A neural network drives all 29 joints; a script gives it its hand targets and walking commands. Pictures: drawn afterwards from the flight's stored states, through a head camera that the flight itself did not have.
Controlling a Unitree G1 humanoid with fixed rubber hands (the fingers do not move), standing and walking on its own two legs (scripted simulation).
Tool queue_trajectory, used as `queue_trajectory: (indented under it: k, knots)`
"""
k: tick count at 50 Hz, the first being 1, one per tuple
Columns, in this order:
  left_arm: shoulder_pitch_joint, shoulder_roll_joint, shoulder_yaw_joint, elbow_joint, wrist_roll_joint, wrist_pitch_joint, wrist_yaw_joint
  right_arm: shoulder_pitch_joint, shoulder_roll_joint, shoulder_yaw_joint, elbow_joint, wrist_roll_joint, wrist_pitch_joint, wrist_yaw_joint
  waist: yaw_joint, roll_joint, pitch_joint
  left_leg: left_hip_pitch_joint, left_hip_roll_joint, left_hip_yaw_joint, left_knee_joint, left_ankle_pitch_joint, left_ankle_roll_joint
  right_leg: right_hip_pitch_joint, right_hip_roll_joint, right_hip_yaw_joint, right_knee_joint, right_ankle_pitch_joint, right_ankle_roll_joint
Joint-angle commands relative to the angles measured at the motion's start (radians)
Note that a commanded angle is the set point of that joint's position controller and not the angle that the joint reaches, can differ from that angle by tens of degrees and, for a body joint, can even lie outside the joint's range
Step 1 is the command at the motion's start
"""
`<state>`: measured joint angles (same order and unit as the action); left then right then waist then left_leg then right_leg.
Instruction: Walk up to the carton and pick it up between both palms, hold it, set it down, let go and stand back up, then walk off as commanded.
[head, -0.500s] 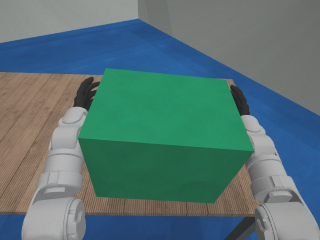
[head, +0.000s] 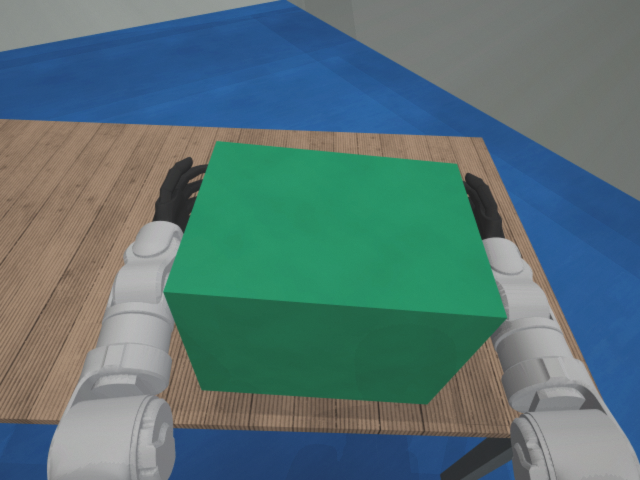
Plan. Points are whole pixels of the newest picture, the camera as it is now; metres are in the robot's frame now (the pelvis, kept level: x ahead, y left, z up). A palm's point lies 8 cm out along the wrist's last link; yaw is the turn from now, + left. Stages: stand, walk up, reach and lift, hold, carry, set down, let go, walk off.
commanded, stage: set down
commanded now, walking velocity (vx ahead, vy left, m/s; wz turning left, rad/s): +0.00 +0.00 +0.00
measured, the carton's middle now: (326, 279) +0.36 +0.01 +0.07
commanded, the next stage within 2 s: none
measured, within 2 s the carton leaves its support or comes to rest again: neither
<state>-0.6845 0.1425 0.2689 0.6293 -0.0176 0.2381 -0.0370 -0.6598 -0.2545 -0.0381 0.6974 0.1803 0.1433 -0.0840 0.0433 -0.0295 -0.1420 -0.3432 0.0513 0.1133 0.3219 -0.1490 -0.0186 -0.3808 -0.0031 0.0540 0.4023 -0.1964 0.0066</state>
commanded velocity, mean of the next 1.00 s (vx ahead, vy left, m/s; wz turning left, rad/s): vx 0.00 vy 0.00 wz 0.00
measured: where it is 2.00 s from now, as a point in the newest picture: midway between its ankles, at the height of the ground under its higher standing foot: outside the picture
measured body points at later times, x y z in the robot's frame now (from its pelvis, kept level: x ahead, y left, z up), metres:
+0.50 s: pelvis +0.01 +0.00 +0.00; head +0.06 +0.00 +0.45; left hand +0.42 +0.22 +0.09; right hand +0.45 -0.17 +0.09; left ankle -0.01 +0.14 -0.74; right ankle -0.01 -0.12 -0.74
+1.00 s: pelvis +0.03 +0.00 +0.00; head +0.08 +0.01 +0.45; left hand +0.43 +0.23 +0.06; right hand +0.46 -0.17 +0.07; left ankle -0.01 +0.14 -0.74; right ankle -0.01 -0.12 -0.74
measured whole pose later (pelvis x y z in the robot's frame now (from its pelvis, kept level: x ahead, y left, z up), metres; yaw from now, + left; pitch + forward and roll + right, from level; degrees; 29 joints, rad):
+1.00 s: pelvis +0.03 +0.00 +0.00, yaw +0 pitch +12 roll +1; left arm -0.68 0.14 0.27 0.95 -0.02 -0.12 -0.03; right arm -0.68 -0.24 -0.04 0.91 0.12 -0.09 -0.05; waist 0.07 -0.03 -0.12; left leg -0.35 0.05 0.11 0.34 -0.19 -0.02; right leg -0.38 0.00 0.05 0.40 -0.23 0.01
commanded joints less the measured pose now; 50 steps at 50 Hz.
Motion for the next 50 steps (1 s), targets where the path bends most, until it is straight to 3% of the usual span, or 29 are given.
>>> queue_trajectory:
  k: [1, 2, 7, 8, 10, 14, 15, 16, 19, 20, 22, 24, 25, 30, 31, 32, 36, 38, 39, 40, 44, 46, 47, 49, 50]
  knots:
    - [-0.579, -0.449, -0.264, -0.122, 0.039, -0.067, -0.108, -0.750, 0.598, 0.213, -0.297, -0.072, -0.121, 0.179, 0.038, -0.031, -0.499, 0.299, -0.085, -0.059, 0.037, 0.360, -0.002, 0.377, 0.031, -0.073, -0.075, 0.546, 0.040]
    - [-0.579, -0.456, -0.283, -0.147, 0.020, -0.078, -0.106, -0.749, 0.614, 0.239, -0.334, -0.072, -0.132, 0.172, 0.029, -0.055, -0.540, 0.306, -0.084, -0.060, 0.046, 0.388, -0.004, 0.386, 0.037, -0.080, -0.062, 0.588, 0.042]
    - [-0.562, -0.461, -0.279, -0.115, 0.029, -0.106, -0.104, -0.715, 0.618, 0.242, -0.305, -0.085, -0.144, 0.171, 0.032, -0.035, -0.552, 0.288, -0.085, -0.062, 0.057, 0.422, -0.006, 0.381, 0.030, -0.076, -0.056, 0.641, 0.043]
    - [-0.587, -0.460, -0.286, -0.118, 0.025, -0.112, -0.102, -0.720, 0.609, 0.224, -0.288, -0.090, -0.146, 0.169, 0.018, -0.027, -0.533, 0.287, -0.083, -0.066, 0.047, 0.405, -0.010, 0.386, 0.030, -0.079, -0.054, 0.626, 0.043]
    - [-0.580, -0.451, -0.260, -0.066, 0.035, -0.116, -0.107, -0.730, 0.604, 0.204, -0.274, -0.105, -0.148, 0.173, 0.024, -0.055, -0.517, 0.274, -0.079, -0.062, 0.043, 0.375, 0.001, 0.370, 0.025, -0.078, -0.056, 0.611, 0.042]
    - [-0.628, -0.447, -0.248, -0.080, 0.052, -0.156, -0.102, -0.724, 0.617, 0.193, -0.226, -0.117, -0.166, 0.183, 0.031, -0.021, -0.536, 0.249, -0.080, -0.052, 0.044, 0.385, -0.001, 0.377, 0.026, -0.079, -0.044, 0.599, 0.040]
    - [-0.607, -0.453, -0.249, -0.068, 0.048, -0.164, -0.098, -0.730, 0.617, 0.207, -0.221, -0.112, -0.176, 0.185, 0.046, -0.029, -0.553, 0.254, -0.075, -0.055, 0.050, 0.402, 0.000, 0.371, 0.026, -0.078, -0.044, 0.606, 0.040]
    - [-0.640, -0.447, -0.263, -0.065, 0.032, -0.175, -0.099, -0.746, 0.622, 0.206, -0.238, -0.123, -0.187, 0.181, 0.037, -0.047, -0.561, 0.239, -0.078, -0.053, 0.048, 0.376, 0.002, 0.364, 0.024, -0.078, -0.045, 0.606, 0.043]
    - [-0.645, -0.433, -0.232, -0.025, 0.060, -0.196, -0.096, -0.738, 0.616, 0.183, -0.179, -0.134, -0.197, 0.191, 0.058, -0.023, -0.541, 0.223, -0.076, -0.046, 0.039, 0.376, 0.005, 0.354, 0.023, -0.076, -0.046, 0.580, 0.044]
    - [-0.640, -0.430, -0.241, -0.026, 0.046, -0.208, -0.098, -0.731, 0.627, 0.212, -0.201, -0.127, -0.202, 0.187, 0.060, -0.048, -0.542, 0.210, -0.077, -0.044, 0.044, 0.381, 0.008, 0.370, 0.023, -0.072, -0.036, 0.622, 0.043]
    - [-0.680, -0.442, -0.258, -0.010, 0.043, -0.225, -0.099, -0.738, 0.625, 0.180, -0.166, -0.147, -0.212, 0.184, 0.039, -0.028, -0.544, 0.212, -0.077, -0.046, 0.048, 0.383, 0.003, 0.360, 0.020, -0.078, -0.034, 0.623, 0.045]
    - [-0.681, -0.425, -0.239, 0.029, 0.044, -0.238, -0.097, -0.726, 0.610, 0.155, -0.122, -0.159, -0.215, 0.189, 0.044, -0.021, -0.510, 0.189, -0.078, -0.043, 0.040, 0.351, 0.008, 0.356, 0.017, -0.073, -0.047, 0.562, 0.038]
    - [-0.681, -0.423, -0.221, 0.070, 0.054, -0.243, -0.097, -0.758, 0.617, 0.141, -0.124, -0.173, -0.222, 0.191, 0.053, -0.044, -0.501, 0.181, -0.076, -0.036, 0.036, 0.326, 0.013, 0.345, 0.018, -0.073, -0.051, 0.543, 0.040]
    - [-0.750, -0.463, -0.285, 0.046, 0.020, -0.310, -0.084, -0.758, 0.651, 0.153, -0.086, -0.178, -0.268, 0.191, 0.033, -0.022, -0.583, 0.167, -0.072, -0.041, 0.061, 0.385, 0.000, 0.342, 0.018, -0.074, -0.030, 0.615, 0.037]
    - [-0.728, -0.438, -0.254, 0.089, 0.038, -0.316, -0.083, -0.763, 0.640, 0.154, -0.069, -0.186, -0.266, 0.193, 0.056, -0.033, -0.534, 0.143, -0.072, -0.038, 0.054, 0.372, 0.009, 0.340, 0.014, -0.068, -0.029, 0.614, 0.039]
    - [-0.739, -0.441, -0.260, 0.096, 0.033, -0.327, -0.088, -0.762, 0.642, 0.141, -0.061, -0.186, -0.274, 0.192, 0.043, -0.030, -0.546, 0.129, -0.073, -0.038, 0.052, 0.358, 0.008, 0.336, 0.010, -0.068, -0.033, 0.608, 0.039]
    - [-0.785, -0.416, -0.256, 0.134, 0.024, -0.362, -0.085, -0.758, 0.637, 0.136, -0.026, -0.190, -0.288, 0.193, 0.047, -0.036, -0.541, 0.107, -0.070, -0.031, 0.051, 0.330, 0.009, 0.335, 0.009, -0.063, -0.025, 0.583, 0.040]
    - [-0.770, -0.434, -0.261, 0.131, 0.026, -0.389, -0.081, -0.766, 0.657, 0.151, -0.028, -0.191, -0.304, 0.190, 0.050, -0.032, -0.555, 0.092, -0.071, -0.033, 0.054, 0.343, 0.011, 0.351, 0.006, -0.057, -0.013, 0.616, 0.043]
    - [-0.765, -0.440, -0.267, 0.151, 0.027, -0.394, -0.082, -0.737, 0.670, 0.146, -0.007, -0.201, -0.307, 0.186, 0.036, -0.029, -0.553, 0.086, -0.073, -0.032, 0.060, 0.362, 0.009, 0.362, 0.005, -0.061, -0.011, 0.642, 0.041]
    - [-0.758, -0.444, -0.268, 0.144, 0.024, -0.399, -0.080, -0.739, 0.659, 0.158, -0.006, -0.198, -0.311, 0.188, 0.050, -0.021, -0.563, 0.098, -0.069, -0.035, 0.062, 0.376, 0.006, 0.337, 0.006, -0.061, -0.007, 0.641, 0.043]
    - [-0.724, -0.446, -0.273, 0.166, 0.026, -0.410, -0.078, -0.739, 0.664, 0.173, -0.012, -0.187, -0.322, 0.186, 0.052, -0.021, -0.552, 0.089, -0.069, -0.041, 0.071, 0.417, 0.005, 0.341, 0.008, -0.062, 0.000, 0.690, 0.044]
    - [-0.723, -0.439, -0.273, 0.167, 0.028, -0.414, -0.079, -0.699, 0.649, 0.159, 0.041, -0.193, -0.324, 0.183, 0.040, -0.020, -0.527, 0.087, -0.070, -0.039, 0.073, 0.421, 0.002, 0.345, 0.007, -0.069, -0.001, 0.697, 0.044]
    - [-0.757, -0.451, -0.297, 0.151, 0.011, -0.426, -0.079, -0.718, 0.659, 0.159, 0.010, -0.184, -0.335, 0.182, 0.028, -0.018, -0.584, 0.094, -0.067, -0.039, 0.080, 0.416, -0.001, 0.335, 0.009, -0.063, 0.000, 0.693, 0.042]
    - [-0.747, -0.448, -0.279, 0.167, 0.020, -0.432, -0.076, -0.732, 0.669, 0.168, -0.001, -0.181, -0.340, 0.184, 0.052, -0.016, -0.577, 0.091, -0.065, -0.039, 0.087, 0.434, 0.002, 0.326, 0.009, -0.068, 0.003, 0.693, 0.043]
    - [-0.730, -0.443, -0.280, 0.168, 0.019, -0.435, -0.072, -0.706, 0.665, 0.159, 0.035, -0.191, -0.336, 0.184, 0.038, -0.019, -0.567, 0.089, -0.068, -0.042, 0.089, 0.443, 0.001, 0.317, 0.010, -0.068, 0.005, 0.707, 0.043]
